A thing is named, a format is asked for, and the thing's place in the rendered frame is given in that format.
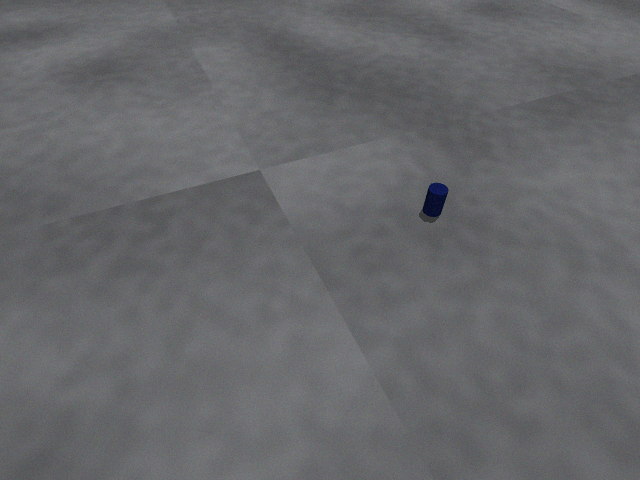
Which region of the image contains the can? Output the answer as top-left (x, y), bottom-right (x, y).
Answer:
top-left (423, 183), bottom-right (448, 217)

